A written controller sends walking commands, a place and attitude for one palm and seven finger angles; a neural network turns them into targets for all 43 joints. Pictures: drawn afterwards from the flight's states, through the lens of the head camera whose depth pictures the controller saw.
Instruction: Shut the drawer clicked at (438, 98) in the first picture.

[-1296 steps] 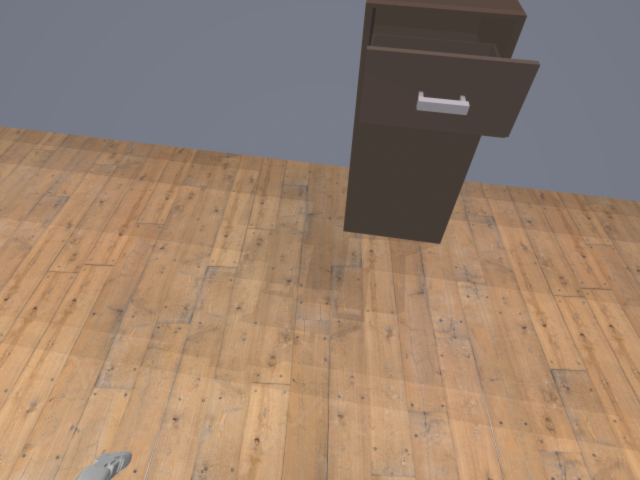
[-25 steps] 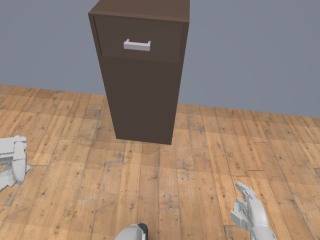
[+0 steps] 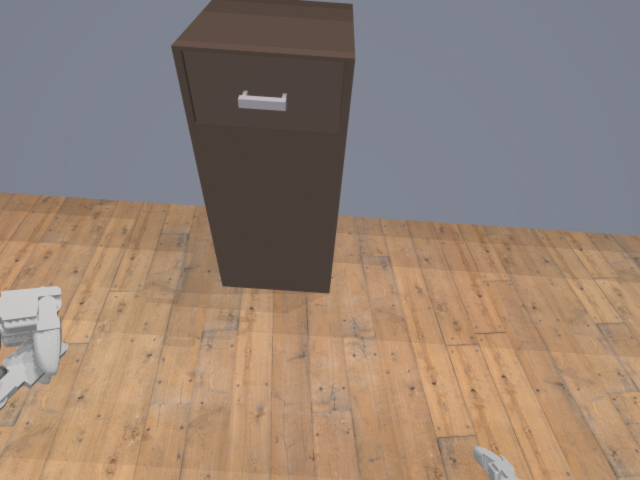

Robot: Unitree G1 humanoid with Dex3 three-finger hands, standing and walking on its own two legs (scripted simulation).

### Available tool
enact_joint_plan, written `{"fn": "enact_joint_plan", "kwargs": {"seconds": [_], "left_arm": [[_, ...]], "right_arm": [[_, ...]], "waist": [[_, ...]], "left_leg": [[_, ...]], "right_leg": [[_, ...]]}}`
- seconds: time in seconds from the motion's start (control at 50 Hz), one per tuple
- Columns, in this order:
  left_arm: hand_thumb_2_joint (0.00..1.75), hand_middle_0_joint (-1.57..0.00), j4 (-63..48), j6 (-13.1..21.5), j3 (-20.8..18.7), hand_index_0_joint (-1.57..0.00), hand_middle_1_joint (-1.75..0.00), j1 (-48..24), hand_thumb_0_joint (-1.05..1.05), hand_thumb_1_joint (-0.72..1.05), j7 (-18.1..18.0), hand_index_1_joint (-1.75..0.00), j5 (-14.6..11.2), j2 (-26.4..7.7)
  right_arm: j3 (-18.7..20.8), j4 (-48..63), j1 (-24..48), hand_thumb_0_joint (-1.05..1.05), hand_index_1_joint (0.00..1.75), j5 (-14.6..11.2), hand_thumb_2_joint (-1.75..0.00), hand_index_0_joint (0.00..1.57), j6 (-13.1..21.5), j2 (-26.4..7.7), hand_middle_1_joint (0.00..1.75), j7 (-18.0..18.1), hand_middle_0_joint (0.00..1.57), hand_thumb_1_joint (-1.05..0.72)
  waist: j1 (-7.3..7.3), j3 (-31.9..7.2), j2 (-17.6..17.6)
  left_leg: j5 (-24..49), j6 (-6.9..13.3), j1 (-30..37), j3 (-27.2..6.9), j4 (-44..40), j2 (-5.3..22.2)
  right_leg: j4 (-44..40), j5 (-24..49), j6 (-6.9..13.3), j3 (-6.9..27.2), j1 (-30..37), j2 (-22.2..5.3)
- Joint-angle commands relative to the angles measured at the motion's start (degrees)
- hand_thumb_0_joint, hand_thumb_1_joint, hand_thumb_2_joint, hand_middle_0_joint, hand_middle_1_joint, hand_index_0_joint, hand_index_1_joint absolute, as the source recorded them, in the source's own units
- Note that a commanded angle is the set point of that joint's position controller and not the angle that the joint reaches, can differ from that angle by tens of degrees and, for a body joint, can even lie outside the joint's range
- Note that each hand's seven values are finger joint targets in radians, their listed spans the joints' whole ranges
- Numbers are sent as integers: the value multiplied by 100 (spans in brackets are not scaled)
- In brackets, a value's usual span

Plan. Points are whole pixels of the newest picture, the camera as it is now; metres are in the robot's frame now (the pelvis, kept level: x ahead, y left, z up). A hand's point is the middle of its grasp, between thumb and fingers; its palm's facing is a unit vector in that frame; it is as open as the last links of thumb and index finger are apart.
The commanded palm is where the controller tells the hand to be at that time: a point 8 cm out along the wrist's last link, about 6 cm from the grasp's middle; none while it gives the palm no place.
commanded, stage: stop stepping back and stand still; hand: left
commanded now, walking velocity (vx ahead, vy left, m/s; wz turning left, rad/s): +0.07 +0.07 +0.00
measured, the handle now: (263, 99) +0.93 +0.17 +0.04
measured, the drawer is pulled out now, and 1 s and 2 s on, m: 0.00 0.00 0.00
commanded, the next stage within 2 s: let the arm hang, fingers relaxed in 0.34 s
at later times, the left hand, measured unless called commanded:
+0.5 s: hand (69, 363) +0.21 +0.27 +0.10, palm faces +0.27 -0.83 -0.48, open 3.2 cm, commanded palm none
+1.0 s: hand out of the picture -0.03 +0.23 -0.16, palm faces +0.03 -0.96 -0.27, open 5.1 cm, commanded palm none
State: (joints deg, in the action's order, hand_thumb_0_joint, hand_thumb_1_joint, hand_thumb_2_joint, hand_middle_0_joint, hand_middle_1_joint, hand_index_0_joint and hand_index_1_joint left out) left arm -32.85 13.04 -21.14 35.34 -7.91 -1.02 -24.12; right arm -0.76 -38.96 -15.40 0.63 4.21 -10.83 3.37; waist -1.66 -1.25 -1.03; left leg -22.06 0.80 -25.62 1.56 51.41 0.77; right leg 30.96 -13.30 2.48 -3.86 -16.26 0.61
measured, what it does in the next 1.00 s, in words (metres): stands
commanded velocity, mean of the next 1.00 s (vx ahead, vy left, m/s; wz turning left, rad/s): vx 0.00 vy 0.00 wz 0.00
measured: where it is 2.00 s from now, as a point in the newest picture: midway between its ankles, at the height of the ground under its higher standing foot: outside the picture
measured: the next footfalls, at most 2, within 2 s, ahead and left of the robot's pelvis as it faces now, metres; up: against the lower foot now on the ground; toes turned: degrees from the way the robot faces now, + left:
none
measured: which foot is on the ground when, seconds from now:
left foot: down 0.00-1.00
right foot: down 0.00-1.00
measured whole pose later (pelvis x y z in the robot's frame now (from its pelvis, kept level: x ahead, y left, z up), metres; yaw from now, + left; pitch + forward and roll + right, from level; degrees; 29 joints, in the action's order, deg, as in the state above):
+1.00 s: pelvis +0.00 +0.02 +0.01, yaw +2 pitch -2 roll +0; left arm 61.7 -1.3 -0.2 17.8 -0.2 0.8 -14.0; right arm 0.5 -60.1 -15.9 0.8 -2.2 -12.9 0.6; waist 0.1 3.5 1.6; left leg -9.7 1.4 -14.7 1.2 25.8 -0.3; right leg 25.2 -11.4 1.3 -4.2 -12.5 -0.1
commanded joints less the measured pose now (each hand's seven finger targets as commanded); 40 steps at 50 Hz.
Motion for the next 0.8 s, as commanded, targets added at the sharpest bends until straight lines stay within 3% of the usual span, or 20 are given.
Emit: {"fn": "enact_joint_plan", "kwargs": {"seconds": [0.0, 0.04, 0.06, 0.08, 0.1, 0.14, 0.22, 0.28, 0.3, 0.32, 0.4, 0.42, 0.44, 0.48, 0.52, 0.56, 0.6, 0.68, 0.74, 0.78], "left_arm": [[90, -140, -571, 184, -615, -140, -160, -65, 0, 90, -177, -160, -62, -598], [90, -140, -847, 252, -475, -140, -160, -222, 0, 90, -192, -160, -58, -532], [90, -140, -1152, 287, -372, -140, -160, -406, 0, 90, -172, -160, -59, -493], [90, -140, -1451, 364, -414, -140, -160, -511, 0, 90, -174, -160, -42, -548], [90, -140, -1599, 416, -471, -140, -160, -581, 0, 90, -222, -160, 33, -601], [90, -140, -1391, 379, -669, -140, -160, -640, 0, 90, -227, -160, 99, -798], [90, -140, -1118, 279, -589, -140, -160, -188, 0, 90, -241, -160, 86, -621], [90, -140, -730, 285, -550, -140, -160, -60, 0, 90, -157, -160, -31, -506], [90, -140, -642, 293, -607, -140, -160, -170, 0, 90, -132, -160, -62, -544], [90, -140, -571, 244, -548, -140, -160, -43, 0, 90, -132, -160, -89, -466], [90, -140, -798, 172, -566, -140, -160, -94, 0, 90, -153, -160, -108, -558], [90, -140, 3827, -693, 1491, -140, -160, -961, 0, 90, 660, -160, 444, -1], [90, -136, 3861, -1119, 1370, -136, -156, -843, 0, 90, 749, -156, 350, 350], [90, -128, 4026, -1262, 1489, -128, -147, -1004, 0, 90, 763, -147, 307, 562], [90, -120, 4620, -1281, 1524, -120, -138, -1318, 0, 90, 756, -138, 303, 428], [90, -112, 5335, -1268, 1559, -112, -130, -1535, 0, 90, 748, -130, 328, 254], [90, -104, 6073, -1260, 1608, -104, -121, -1707, 0, 90, 730, -121, 306, 118], [90, -88, 7218, -1294, 1809, -88, -104, -1982, 0, 90, 702, -104, 227, 183], [90, -76, 7936, -1287, 1843, -76, -91, -1857, 0, 90, 700, -91, 195, 279], [90, -68, 8271, -1291, 1880, -68, -82, -1910, 0, 90, 710, -82, 195, 219]], "right_arm": [[263, 1075, 793, 0, 30, -39, -90, 20, 354, -638, 30, 150, 20, -90], [232, 1027, 764, 0, 30, -6, -90, 20, 464, -688, 30, 212, 20, -90], [266, 1076, 788, 0, 30, 11, -90, 20, 524, -800, 30, 249, 20, -90], [288, 1137, 786, 0, 30, 49, -90, 20, 599, -934, 30, 249, 20, -90], [258, 1166, 736, 0, 30, 31, -90, 20, 639, -913, 30, 211, 20, -90], [236, 1084, 737, 0, 30, 30, -90, 20, 727, -737, 30, 177, 20, -90], [237, 1096, 671, 0, 30, -65, -90, 20, 738, -777, 30, 101, 20, -90], [267, 1155, 736, 0, 30, -43, -90, 20, 615, -763, 30, 29, 20, -90], [260, 1097, 709, 0, 30, -13, -90, 20, 601, -767, 30, 14, 20, -90], [299, 1072, 645, 0, 30, -57, -90, 20, 553, -736, 30, 20, 20, -90], [247, 1148, 792, 0, 30, -61, -90, 20, 454, -702, 30, 76, 20, -90], [629, -291, 883, 0, 30, -19, -90, 20, 655, -1810, 30, -466, 20, -90], [592, -196, 476, 0, 30, -79, -90, 20, 298, -1336, 30, -445, 20, -90], [455, -110, 560, 0, 30, -43, -90, 20, 136, -1256, 30, -382, 20, -90], [349, -66, 667, 0, 30, 36, -90, 20, 3, -1291, 30, -336, 20, -90], [330, -141, 719, 0, 30, 59, -90, 20, -72, -1307, 30, -319, 20, -90], [323, -351, 670, 0, 30, 55, -90, 20, -174, -1226, 30, -307, 20, -90], [224, -764, 635, 0, 30, 76, -90, 20, -321, -1057, 30, -304, 20, -90], [216, -1040, 546, 0, 30, 80, -90, 20, -399, -954, 30, -274, 20, -90], [232, -1205, 432, 0, 30, 58, -90, 20, -440, -963, 30, -266, 20, -90]], "waist": [[19, 72, -728], [-19, 180, -237], [-38, 238, 349], [28, 278, 1362], [85, 202, 1887], [109, 237, 1474], [163, 58, 797], [38, -12, 123], [47, -6, 177], [56, -24, -142], [62, -209, -366], [-185, -32, 129], [-68, -429, 239], [57, -421, 445], [151, -350, -185], [215, -478, -811], [173, -536, -796], [144, -251, 784], [185, -84, 1147], [161, 49, 995]], "left_leg": [[76, 71, 970, 21, -977, 284], [153, 131, 1485, 189, -2124, 146], [-60, 190, 1498, -146, -2719, 288], [-645, 441, 1350, -1256, -3461, 882], [-870, 736, 1168, -2243, -3960, 1513], [-1055, 747, 440, -2078, -4335, 1551], [1029, 398, 624, -754, -3027, 946], [941, 38, 692, -228, -2278, 251], [408, 8, 834, -225, -2362, 222], [376, 37, 1022, -216, -2150, 214], [990, 72, 1407, -223, -2325, 233], [2553, 129, 1050, -670, -1464, 556], [2791, 122, 1184, -620, -1873, 601], [2942, 343, 757, -959, -2311, 866], [3122, 547, 536, -1232, -2505, 985], [2902, 356, 680, -966, -2362, 696], [2398, 222, 977, -647, -2189, 394], [1672, 189, 1092, -739, -2759, 451], [850, 172, 996, -755, -3033, 444], [439, 163, 980, -793, -3137, 445]], "right_leg": [[-1771, -2602, 538, 1370, -1196, -1445], [-1360, -2486, 335, 965, -1237, -1095], [-775, -2168, 190, 767, -1127, -886], [182, -1662, -47, 536, -1121, -389], [1027, -1207, -241, 176, -1022, -45], [1646, -1331, -274, 334, -475, -159], [-443, -137, -302, 206, 505, -167], [-1119, 557, 45, 1294, 296, -792], [-1304, -364, 50, 1368, -43, -822], [-1484, -842, 89, 1510, -240, -838], [-1426, -268, 73, 1255, -145, -821], [-16, 1404, 79, 595, -719, -971], [149, 1200, -5, 573, -433, -663], [537, 294, -178, 284, -266, -386], [551, 116, -164, 331, 104, -283], [81, 784, -39, 540, 379, -474], [-234, 1272, 123, 808, 409, -748], [-544, 183, 76, 772, 315, -630], [-881, -280, 96, 763, 399, -593], [-1067, -550, 114, 753, 356, -596]]}}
